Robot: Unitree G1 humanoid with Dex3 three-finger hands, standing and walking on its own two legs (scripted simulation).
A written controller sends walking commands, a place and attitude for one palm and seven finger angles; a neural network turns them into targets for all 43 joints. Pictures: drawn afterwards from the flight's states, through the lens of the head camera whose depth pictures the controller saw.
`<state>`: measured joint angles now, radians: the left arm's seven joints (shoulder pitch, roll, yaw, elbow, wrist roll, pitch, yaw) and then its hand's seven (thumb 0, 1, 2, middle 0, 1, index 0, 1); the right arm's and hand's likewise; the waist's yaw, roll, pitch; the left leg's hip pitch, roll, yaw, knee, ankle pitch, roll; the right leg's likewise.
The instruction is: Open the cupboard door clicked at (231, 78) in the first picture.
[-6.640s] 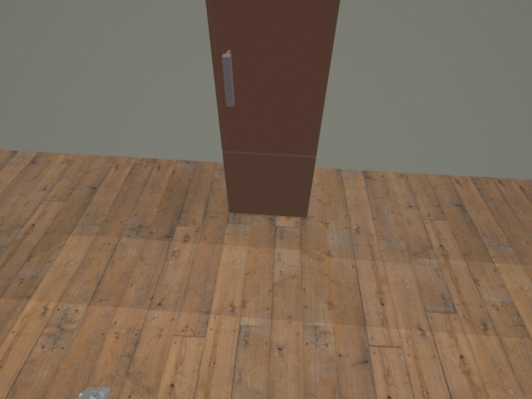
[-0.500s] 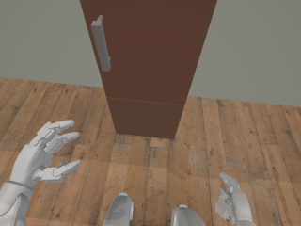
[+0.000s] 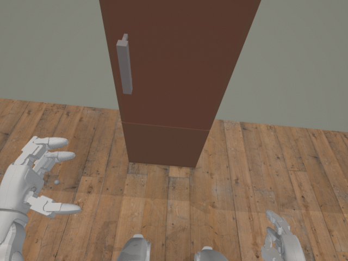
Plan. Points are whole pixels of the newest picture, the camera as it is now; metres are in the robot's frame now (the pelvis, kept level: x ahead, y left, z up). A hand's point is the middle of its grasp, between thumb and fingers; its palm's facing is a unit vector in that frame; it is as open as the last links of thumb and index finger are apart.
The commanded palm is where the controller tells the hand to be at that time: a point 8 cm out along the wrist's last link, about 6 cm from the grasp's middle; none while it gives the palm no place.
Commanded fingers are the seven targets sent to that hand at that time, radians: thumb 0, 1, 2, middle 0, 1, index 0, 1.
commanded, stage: raise the hand with hooked fingers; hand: left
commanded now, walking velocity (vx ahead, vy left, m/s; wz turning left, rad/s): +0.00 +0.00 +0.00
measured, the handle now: (126, 65) +0.63 +0.18 +0.05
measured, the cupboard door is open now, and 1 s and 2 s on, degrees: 0 0 0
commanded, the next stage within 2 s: move the hooked fingers beside the handle in 0.90 s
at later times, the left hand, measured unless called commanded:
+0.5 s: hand (52, 155) +0.30 +0.27 +0.07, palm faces -0.01 -1.00 -0.05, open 14.0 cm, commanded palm +0.28 +0.31 +0.07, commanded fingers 0.00 -0.50 0.30 -0.30 -1.20 -0.30 -1.20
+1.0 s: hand (66, 158) +0.30 +0.24 +0.07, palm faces +0.02 -1.00 -0.04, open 14.0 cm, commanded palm +0.28 +0.29 +0.07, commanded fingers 0.00 -0.50 0.30 -0.30 -1.20 -0.30 -1.20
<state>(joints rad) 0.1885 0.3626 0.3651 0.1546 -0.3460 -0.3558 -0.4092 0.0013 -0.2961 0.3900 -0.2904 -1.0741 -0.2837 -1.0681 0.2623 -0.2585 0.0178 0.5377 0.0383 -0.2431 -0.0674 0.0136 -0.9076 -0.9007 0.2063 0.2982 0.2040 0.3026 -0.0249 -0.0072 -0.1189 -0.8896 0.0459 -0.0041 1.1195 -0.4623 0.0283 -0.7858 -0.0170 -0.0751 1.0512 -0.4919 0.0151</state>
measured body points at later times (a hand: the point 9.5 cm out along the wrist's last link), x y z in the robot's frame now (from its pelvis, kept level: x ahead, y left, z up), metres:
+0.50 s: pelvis +0.02 +0.00 +0.01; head +0.08 +0.01 +0.46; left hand +0.30 +0.33 +0.08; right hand +0.17 -0.25 -0.07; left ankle +0.05 +0.10 -0.66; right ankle +0.02 -0.14 -0.66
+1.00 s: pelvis +0.02 -0.03 +0.01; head +0.07 -0.02 +0.46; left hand +0.29 +0.30 +0.08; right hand +0.17 -0.28 -0.07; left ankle +0.05 +0.10 -0.66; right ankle +0.02 -0.14 -0.66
